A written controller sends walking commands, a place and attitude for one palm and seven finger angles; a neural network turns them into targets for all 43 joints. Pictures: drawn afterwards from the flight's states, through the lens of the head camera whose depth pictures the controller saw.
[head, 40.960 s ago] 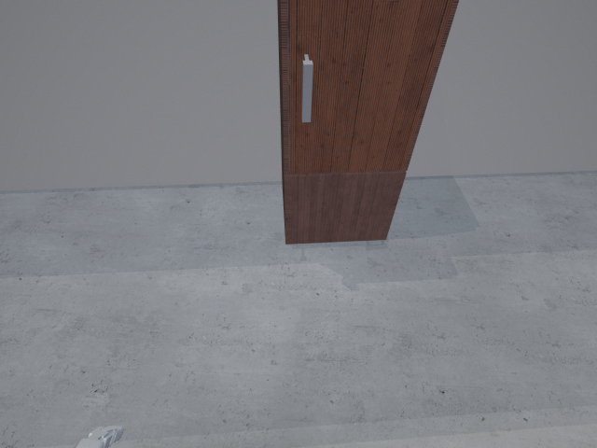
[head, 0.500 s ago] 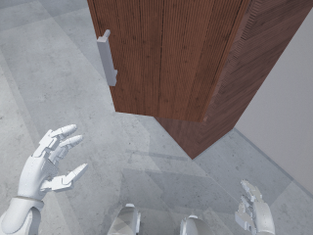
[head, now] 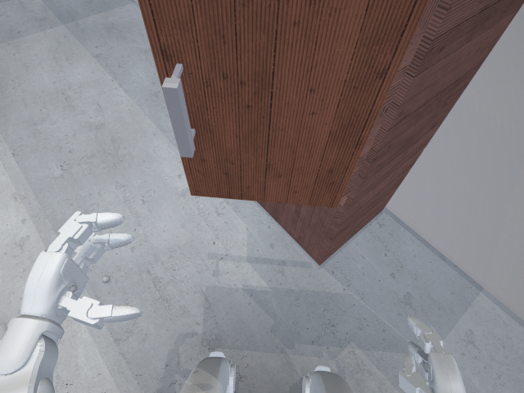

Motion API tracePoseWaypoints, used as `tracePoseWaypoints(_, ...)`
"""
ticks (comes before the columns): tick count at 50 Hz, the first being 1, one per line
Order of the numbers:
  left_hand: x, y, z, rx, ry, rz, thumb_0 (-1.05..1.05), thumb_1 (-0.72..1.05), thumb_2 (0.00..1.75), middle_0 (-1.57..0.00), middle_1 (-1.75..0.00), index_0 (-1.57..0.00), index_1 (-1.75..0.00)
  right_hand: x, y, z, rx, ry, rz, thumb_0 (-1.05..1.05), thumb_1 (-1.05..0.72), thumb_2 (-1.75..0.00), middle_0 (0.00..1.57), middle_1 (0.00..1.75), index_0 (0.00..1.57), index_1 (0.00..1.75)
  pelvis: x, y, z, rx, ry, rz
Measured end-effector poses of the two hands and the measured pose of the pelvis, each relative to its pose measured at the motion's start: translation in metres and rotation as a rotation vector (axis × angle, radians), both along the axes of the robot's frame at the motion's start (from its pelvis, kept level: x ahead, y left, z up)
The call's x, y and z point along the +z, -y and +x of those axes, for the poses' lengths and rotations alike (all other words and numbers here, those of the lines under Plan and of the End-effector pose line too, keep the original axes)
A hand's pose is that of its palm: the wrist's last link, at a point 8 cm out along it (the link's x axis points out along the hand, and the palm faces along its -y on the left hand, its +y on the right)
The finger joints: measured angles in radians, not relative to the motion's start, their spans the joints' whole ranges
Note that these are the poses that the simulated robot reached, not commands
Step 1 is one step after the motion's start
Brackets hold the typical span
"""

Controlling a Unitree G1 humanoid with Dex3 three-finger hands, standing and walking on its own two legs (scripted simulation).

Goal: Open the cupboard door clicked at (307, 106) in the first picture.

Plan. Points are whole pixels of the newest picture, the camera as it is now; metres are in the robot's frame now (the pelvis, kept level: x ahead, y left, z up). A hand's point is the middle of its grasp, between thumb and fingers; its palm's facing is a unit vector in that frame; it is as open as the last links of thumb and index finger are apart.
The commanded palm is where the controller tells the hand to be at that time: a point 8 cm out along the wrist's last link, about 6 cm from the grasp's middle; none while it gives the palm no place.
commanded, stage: raise the hand with hooked fingers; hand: left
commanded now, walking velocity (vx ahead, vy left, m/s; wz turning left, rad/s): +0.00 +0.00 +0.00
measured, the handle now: (183, 113) +0.57 +0.19 +0.05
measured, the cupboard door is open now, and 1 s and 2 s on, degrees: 45 45 45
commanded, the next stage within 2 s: move the hooked fingers beside the handle in 0.98 s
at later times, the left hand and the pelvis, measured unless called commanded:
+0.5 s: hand (73, 240) +0.29 +0.27 +0.08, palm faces +0.01 -1.00 -0.06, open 14.0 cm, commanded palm +0.26 +0.32 +0.08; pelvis +0.00 +0.00 +0.01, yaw +0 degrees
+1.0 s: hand (86, 241) +0.29 +0.26 +0.08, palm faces +0.01 -1.00 -0.04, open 14.0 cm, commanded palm +0.26 +0.30 +0.08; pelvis +0.00 -0.02 +0.02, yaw +0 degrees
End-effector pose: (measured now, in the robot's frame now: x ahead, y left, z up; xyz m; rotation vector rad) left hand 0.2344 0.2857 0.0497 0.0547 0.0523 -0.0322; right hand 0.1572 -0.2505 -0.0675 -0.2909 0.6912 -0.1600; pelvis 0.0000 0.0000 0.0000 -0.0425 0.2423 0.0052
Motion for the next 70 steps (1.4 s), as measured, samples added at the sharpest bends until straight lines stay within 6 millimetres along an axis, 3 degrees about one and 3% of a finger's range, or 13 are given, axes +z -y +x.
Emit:
tracePoseWaypoints(5,0.019,-0.020,0.006,0.063,0.055,0.010,0.00,-0.32,0.38,-0.29,-1.08,-0.29,-1.08,0.011,-0.012,0.015,0.034,0.038,0.019,0.01,-0.90,-0.90,0.20,0.30,0.20,0.30,0.005,-0.001,0.003,0.007,0.010,-0.004)
tracePoseWaypoints(10,0.014,-0.028,0.010,0.048,-0.022,0.002,0.00,-0.42,0.34,-0.29,-1.14,-0.29,-1.14,0.013,-0.019,0.021,0.058,0.040,0.034,0.01,-0.90,-0.90,0.21,0.30,0.21,0.30,0.008,-0.002,0.004,0.013,0.014,-0.007)
tracePoseWaypoints(14,0.013,-0.028,0.014,0.030,-0.041,-0.003,-0.01,-0.46,0.32,-0.29,-1.17,-0.30,-1.17,0.013,-0.018,0.017,0.057,0.022,0.028,0.01,-0.90,-0.90,0.21,0.30,0.21,0.30,0.010,-0.002,0.004,0.011,0.016,-0.007)
tracePoseWaypoints(24,0.034,-0.041,0.032,0.044,0.023,0.008,-0.01,-0.49,0.31,-0.30,-1.19,-0.30,-1.19,0.007,-0.002,-0.008,0.013,-0.052,0.014,0.01,-0.90,-0.90,0.21,0.30,0.21,0.30,0.013,0.004,0.005,0.008,0.023,-0.004)
tracePoseWaypoints(36,0.028,-0.027,0.038,0.026,0.008,-0.020,-0.01,-0.50,0.30,-0.30,-1.20,-0.30,-1.20,0.009,0.018,-0.025,-0.029,-0.077,0.000,0.01,-0.90,-0.90,0.21,0.30,0.21,0.30,0.016,0.011,0.005,-0.006,0.020,0.008)
tracePoseWaypoints(48,0.034,-0.024,0.034,0.039,0.026,-0.011,-0.01,-0.50,0.30,-0.30,-1.20,-0.30,-1.20,0.008,0.016,-0.015,-0.022,-0.052,0.024,0.01,-0.90,-0.90,0.20,0.30,0.21,0.30,0.016,0.016,0.004,-0.003,0.028,0.010)
tracePoseWaypoints(58,0.025,-0.024,0.036,0.034,0.001,-0.023,-0.01,-0.50,0.30,-0.30,-1.20,-0.30,-1.20,0.006,0.014,-0.010,-0.006,-0.049,0.018,0.01,-0.90,-0.90,0.21,0.30,0.21,0.30,0.014,0.016,0.003,-0.001,0.022,0.010)
tracePoseWaypoints(70,0.022,-0.025,0.086,0.003,0.011,-0.037,-0.01,-0.50,0.30,-0.30,-1.20,-0.30,-1.20,-0.003,0.017,-0.026,-0.040,-0.121,-0.011,0.01,-0.90,-0.90,0.21,0.30,0.21,0.30,0.009,0.013,0.002,-0.003,-0.005,0.003)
